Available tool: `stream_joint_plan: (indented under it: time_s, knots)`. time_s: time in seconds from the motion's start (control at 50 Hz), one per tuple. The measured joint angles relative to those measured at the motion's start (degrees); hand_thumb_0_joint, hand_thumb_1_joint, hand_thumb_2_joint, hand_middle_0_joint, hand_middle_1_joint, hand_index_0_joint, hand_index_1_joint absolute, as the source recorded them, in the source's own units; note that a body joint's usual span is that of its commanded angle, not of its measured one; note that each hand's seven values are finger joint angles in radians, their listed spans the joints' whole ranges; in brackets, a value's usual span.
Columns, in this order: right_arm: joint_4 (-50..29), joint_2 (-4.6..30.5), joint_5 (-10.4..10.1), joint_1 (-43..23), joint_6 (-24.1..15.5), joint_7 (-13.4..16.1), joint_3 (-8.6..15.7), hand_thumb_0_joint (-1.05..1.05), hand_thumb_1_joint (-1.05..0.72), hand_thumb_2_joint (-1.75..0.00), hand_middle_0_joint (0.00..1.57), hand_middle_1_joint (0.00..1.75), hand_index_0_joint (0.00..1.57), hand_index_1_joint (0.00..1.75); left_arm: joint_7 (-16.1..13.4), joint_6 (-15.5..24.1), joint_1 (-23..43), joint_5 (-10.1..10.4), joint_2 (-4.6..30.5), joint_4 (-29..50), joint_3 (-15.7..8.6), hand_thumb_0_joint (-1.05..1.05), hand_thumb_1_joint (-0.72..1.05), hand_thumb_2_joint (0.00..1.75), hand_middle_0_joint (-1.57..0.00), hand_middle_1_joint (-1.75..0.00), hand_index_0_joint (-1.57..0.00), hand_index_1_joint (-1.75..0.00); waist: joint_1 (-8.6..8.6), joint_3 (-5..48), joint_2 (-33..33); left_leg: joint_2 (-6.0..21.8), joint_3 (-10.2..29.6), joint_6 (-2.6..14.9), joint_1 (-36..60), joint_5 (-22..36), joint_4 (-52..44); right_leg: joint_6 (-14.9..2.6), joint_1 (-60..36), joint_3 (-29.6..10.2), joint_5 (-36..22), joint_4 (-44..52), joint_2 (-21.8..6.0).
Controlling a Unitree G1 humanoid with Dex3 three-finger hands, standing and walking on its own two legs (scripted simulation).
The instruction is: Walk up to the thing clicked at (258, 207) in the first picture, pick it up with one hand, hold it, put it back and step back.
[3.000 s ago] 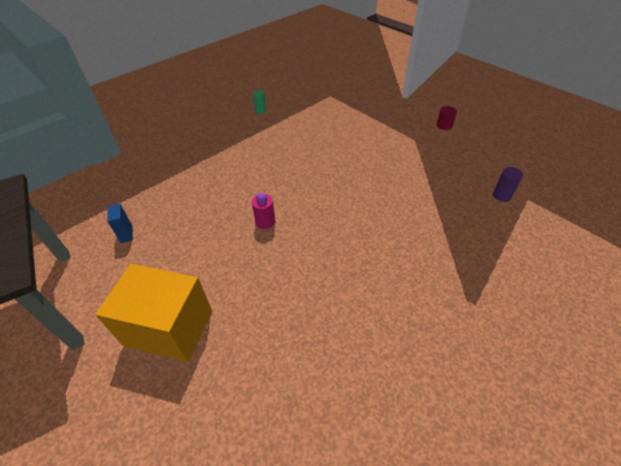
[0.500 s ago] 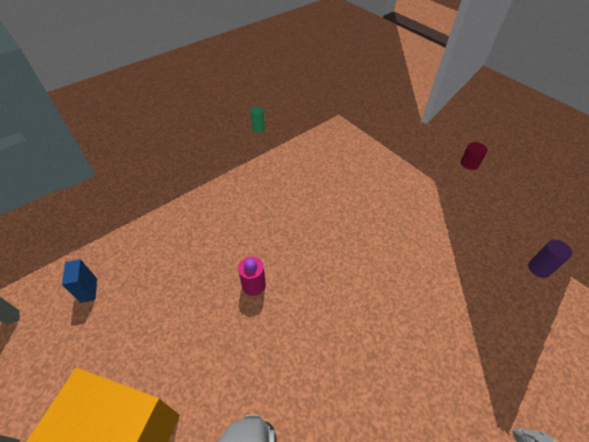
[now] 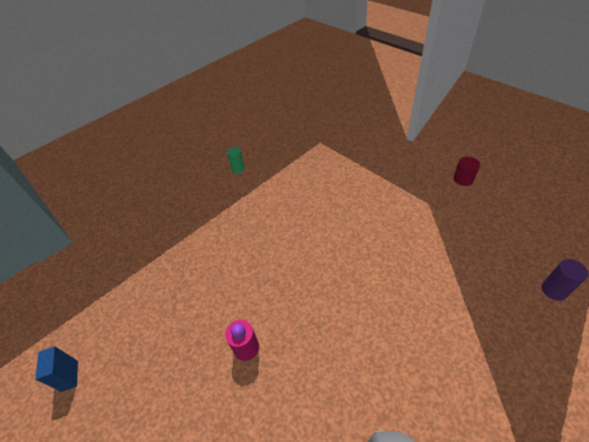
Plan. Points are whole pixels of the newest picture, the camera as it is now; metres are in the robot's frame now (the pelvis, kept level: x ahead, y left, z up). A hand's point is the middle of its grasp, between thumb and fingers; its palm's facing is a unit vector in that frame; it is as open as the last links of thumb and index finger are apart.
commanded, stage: walk up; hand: left
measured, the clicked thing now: (241, 338) +0.53 +0.24 -0.67
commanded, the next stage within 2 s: none
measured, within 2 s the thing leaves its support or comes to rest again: neither
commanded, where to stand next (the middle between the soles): +0.21 +0.02 m, yaw +0 degrees
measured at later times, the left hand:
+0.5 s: hand out of the picture +0.15 +0.30 -0.15, palm faces +0.02 -0.93 -0.37, open 7.3 cm
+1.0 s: hand (133, 394) +0.23 +0.30 -0.13, palm faces -0.03 -0.91 -0.41, open 7.3 cm
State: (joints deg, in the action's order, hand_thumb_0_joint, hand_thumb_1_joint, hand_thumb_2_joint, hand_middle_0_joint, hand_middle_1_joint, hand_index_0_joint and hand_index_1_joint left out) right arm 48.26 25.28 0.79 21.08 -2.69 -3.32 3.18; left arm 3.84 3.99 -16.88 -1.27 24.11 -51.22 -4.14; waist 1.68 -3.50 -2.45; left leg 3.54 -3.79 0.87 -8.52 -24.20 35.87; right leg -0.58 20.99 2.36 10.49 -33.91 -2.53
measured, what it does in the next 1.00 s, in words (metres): walks ahead: left foot, then right foot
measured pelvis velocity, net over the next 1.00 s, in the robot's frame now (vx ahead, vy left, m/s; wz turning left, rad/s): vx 0.17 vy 0.03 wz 0.02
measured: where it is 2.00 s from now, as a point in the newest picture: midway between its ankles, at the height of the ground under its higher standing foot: outside the picture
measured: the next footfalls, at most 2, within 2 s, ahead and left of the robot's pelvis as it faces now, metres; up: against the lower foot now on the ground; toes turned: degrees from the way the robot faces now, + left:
left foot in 0.46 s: +0.24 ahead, +0.14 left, +0.00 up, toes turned +3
right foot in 0.86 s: +0.26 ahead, -0.10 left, +0.00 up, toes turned +0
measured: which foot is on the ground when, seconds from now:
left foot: down 0.00-0.00, up 0.02-0.44, down 0.46-1.00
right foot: down 0.00-0.48, up 0.50-0.84, down 0.86-1.00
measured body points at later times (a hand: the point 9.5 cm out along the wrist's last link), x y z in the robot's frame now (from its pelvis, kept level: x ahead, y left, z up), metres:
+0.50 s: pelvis +0.13 +0.03 +0.00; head +0.16 +0.05 +0.44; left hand +0.15 +0.35 -0.13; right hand +0.25 -0.28 -0.10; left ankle +0.21 +0.14 -0.72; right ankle +0.09 -0.12 -0.71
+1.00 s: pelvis +0.17 +0.03 +0.00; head +0.19 +0.01 +0.45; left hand +0.23 +0.34 -0.11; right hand +0.27 -0.27 -0.13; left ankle +0.21 +0.14 -0.72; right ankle +0.22 -0.10 -0.72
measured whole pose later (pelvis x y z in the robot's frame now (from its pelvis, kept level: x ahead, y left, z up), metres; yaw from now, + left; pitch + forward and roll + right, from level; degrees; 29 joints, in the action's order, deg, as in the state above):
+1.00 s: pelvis +0.17 +0.03 +0.00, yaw +1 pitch -3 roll +0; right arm 53.9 21.7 -0.3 10.0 0.5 -1.3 0.7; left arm 0.0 1.8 -12.5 -1.0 21.3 -55.5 -0.3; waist -0.1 -5.3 -2.6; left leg 0.5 -2.3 1.0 -16.8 -17.7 36.3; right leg 0.1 17.6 1.1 15.6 -36.0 -1.5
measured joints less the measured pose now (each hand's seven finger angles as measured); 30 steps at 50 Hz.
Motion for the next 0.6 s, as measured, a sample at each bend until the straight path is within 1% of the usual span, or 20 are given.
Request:
stream_joint_plan:
  time_s: [0.02,0.04,0.08,0.1,0.14,0.2,0.28,0.34,0.4,0.44,0.46,0.48,0.5,0.52,0.54,0.56,0.6]
  knots:
    - [0.41,0.05,-0.03,-0.3,0.44,0.28,0.05,0.01,-0.9,-0.9,0.2,0.3,0.21,0.3,-0.42,0.6,0.19,-0.14,-0.37,0.34,0.01,0.01,0.91,0.9,-0.21,-0.3,-0.21,-0.3,-0.18,-0.35,-1.11,0.35,1.76,0.63,-1.96,-1.38,5.57,-0.16,-0.25,0.84,1.33,-1.21,0.73]
    - [0.81,-0.16,-0.02,-0.63,0.85,0.5,-0.11,0.01,-0.9,-0.9,0.2,0.3,0.21,0.3,-0.73,1.1,0.27,-0.05,-0.61,0.76,0.16,0.01,0.91,0.9,-0.21,-0.3,-0.21,-0.3,-0.64,-0.59,-1.26,-0.55,3.05,0.84,-4.27,-2.28,11.6,-0.38,-0.61,1.06,2.47,-1.98,0.77]
    - [1.54,-0.35,-0.09,-1.43,1.37,0.72,-0.7,0.01,-0.91,-0.9,0.2,0.3,0.2,0.3,-1.11,1.48,0.06,0.46,-1.26,1.46,0.65,0.01,0.91,0.9,-0.21,-0.3,-0.21,-0.3,-1.82,-0.8,-0.95,-2.65,3.83,0.99,-8.75,-2.27,20.84,-0.82,-2.21,0.75,3.37,-1.24,0.33]
    - [1.75,-0.25,-0.3,-1.88,1.43,0.71,-0.85,0.01,-0.91,-0.9,0.2,0.3,0.2,0.3,-1.31,1.6,-0.25,0.7,-1.73,1.71,0.94,0.01,0.91,0.9,-0.21,-0.3,-0.21,-0.3,-2.22,-0.88,-1.11,-3.24,4.32,1.02,-10.86,-1.36,23.6,-0.88,-3.47,0.74,3.21,0.15,0.26]
    - [1.77,-0.08,-0.68,-2.91,1.4,0.59,-0.88,0.01,-0.91,-0.9,0.2,0.3,0.2,0.3,-1.69,1.83,-1.15,1.1,-2.49,1.99,1.49,0.01,0.91,0.9,-0.21,-0.3,-0.21,-0.3,-2.74,-1.08,-1.57,-3.4,5.32,0.96,-14.24,1.45,25.04,-0.73,-6.16,0.8,2.51,3.39,0.45]
    - [1.04,-0.11,-0.68,-4.3,1.49,0.2,-0.66,0.01,-0.91,-0.9,0.2,0.3,0.2,0.3,-2.0,1.94,-2.64,1.12,-2.8,2.15,1.96,0.01,0.91,0.9,-0.21,-0.3,-0.21,-0.3,-3.12,-1.42,-1.78,-2.73,6.85,0.3,-17.88,5.16,22.9,-1.0,-9.27,0.85,2.26,6.55,0.92]
    - [0.57,-0.42,-0.21,-5.67,2.25,-0.45,0.09,0.01,-0.91,-0.9,0.2,0.3,0.2,0.3,-2.21,1.63,-3.88,0.73,-2.65,2.53,1.99,0.01,0.9,0.9,-0.21,-0.3,-0.21,-0.3,-3.1,-1.81,-1.84,-1.58,7.91,-0.82,-20.46,9.22,16.7,-0.82,-12.4,1.85,3.24,8.58,1.54]
    - [0.81,-0.79,0.3,-6.31,2.6,-0.76,0.32,0.01,-0.91,-0.9,0.2,0.3,0.2,0.3,-2.37,1.33,-4.18,0.33,-2.01,2.95,1.85,0.01,0.9,0.9,-0.21,-0.3,-0.21,-0.3,-3.34,-1.98,-1.22,-0.63,6.67,-1.18,-20.3,11.01,10.51,-0.41,-13.75,2.7,5.0,8.18,1.59]
    - [1.22,-1.36,0.57,-7.14,2.5,-0.58,0.24,0.01,-0.91,-0.9,0.2,0.3,0.2,0.3,-2.84,0.94,-3.94,0.29,-1.12,3.21,2.07,0.01,0.9,0.9,-0.21,-0.3,-0.21,-0.3,-3.71,-2.24,-0.06,-0.18,4.51,-0.97,-17.98,13.23,4.41,0.41,-13.8,3.2,7.97,5.26,1.18]
    - [1.32,-1.65,0.67,-7.72,2.18,-0.32,0.12,0.01,-0.91,-0.9,0.2,0.3,0.2,0.3,-3.15,0.48,-3.7,0.55,-0.6,3.22,2.45,0.01,0.9,0.9,-0.21,-0.3,-0.21,-0.3,-3.73,-2.19,0.68,-0.5,3.26,-0.13,-14.97,15.81,0.0,1.22,-13.06,3.36,10.77,1.8,0.7]
    - [1.38,-1.97,0.77,-8.1,1.8,-0.08,0.13,0.01,-0.91,-0.9,0.2,0.3,0.2,0.3,-3.32,0.16,-3.45,0.69,-0.24,3.15,2.6,0.01,0.9,0.9,-0.21,-0.3,-0.21,-0.3,-3.49,-2.21,1.55,-1.2,2.87,0.03,-13.61,14.27,-1.5,1.54,-12.18,3.32,12.64,-0.96,-0.09]
    - [1.39,-2.66,0.92,-8.76,1.42,0.12,0.18,0.01,-0.91,-0.9,0.2,0.3,0.2,0.3,-3.44,-0.3,-2.62,0.83,0.12,2.88,2.54,0.01,0.9,0.9,-0.21,-0.3,-0.21,-0.3,-3.36,-2.86,3.3,-2.48,2.13,0.3,-13.49,13.03,-0.77,0.75,-10.66,2.62,13.94,-4.98,-1.58]
    - [0.93,-3.02,1.03,-9.12,1.02,0.2,0.06,0.01,-0.91,-0.9,0.2,0.3,0.2,0.3,-3.55,-0.77,-1.81,0.98,0.06,2.7,2.51,0.01,0.91,0.9,-0.21,-0.3,-0.21,-0.3,-3.35,-3.45,4.1,-3.02,1.67,0.61,-13.73,12.22,0.49,-0.09,-8.58,0.78,15.5,-9.87,-1.51]
    - [0.42,-3.2,0.73,-9.35,0.72,0.18,-0.15,0.01,-0.91,-0.9,0.2,0.3,0.2,0.3,-3.68,-1.15,-1.26,1.02,-0.18,2.63,2.62,0.01,0.91,0.9,-0.21,-0.3,-0.21,-0.3,-3.2,-3.87,4.19,-2.97,1.56,0.95,-13.78,11.63,1.37,-0.77,-6.35,-0.58,17.46,-14.99,-0.59]
    - [0.06,-3.4,0.3,-9.53,0.58,0.12,-0.31,0.01,-0.91,-0.9,0.2,0.3,0.2,0.3,-3.76,-1.41,-0.96,0.93,-0.35,2.46,2.89,0.01,0.91,0.9,-0.21,-0.3,-0.21,-0.3,-2.93,-4.07,4.07,-2.73,1.55,1.31,-13.44,11.3,1.54,-1.26,-4.22,-1.13,18.65,-19.63,0.28]
    - [-0.21,-3.72,0.0,-9.58,0.58,0.17,-0.42,0.01,-0.91,-0.9,0.2,0.3,0.2,0.3,-3.7,-1.61,-0.81,0.83,-0.35,2.22,3.19,0.01,0.91,0.9,-0.21,-0.3,-0.21,-0.3,-2.62,-4.09,4.1,-2.56,1.49,1.56,-12.76,11.28,1.0,-1.61,-2.34,-1.54,18.91,-23.01,0.89]
    - [-0.65,-4.4,-0.21,-9.22,0.51,0.49,-0.8,0.01,-0.9,-0.9,0.2,0.3,0.21,0.3,-3.34,-1.81,-0.81,0.91,-0.08,1.69,3.34,0.01,0.91,0.9,-0.21,-0.3,-0.21,-0.3,-2.06,-3.66,4.71,-2.66,1.09,1.6,-10.98,11.83,-1.33,-1.91,0.53,-2.56,17.27,-25.27,1.19]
